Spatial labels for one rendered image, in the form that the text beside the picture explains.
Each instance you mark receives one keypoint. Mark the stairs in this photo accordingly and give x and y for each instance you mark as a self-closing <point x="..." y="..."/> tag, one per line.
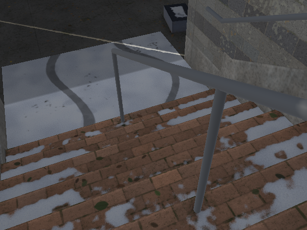
<point x="143" y="174"/>

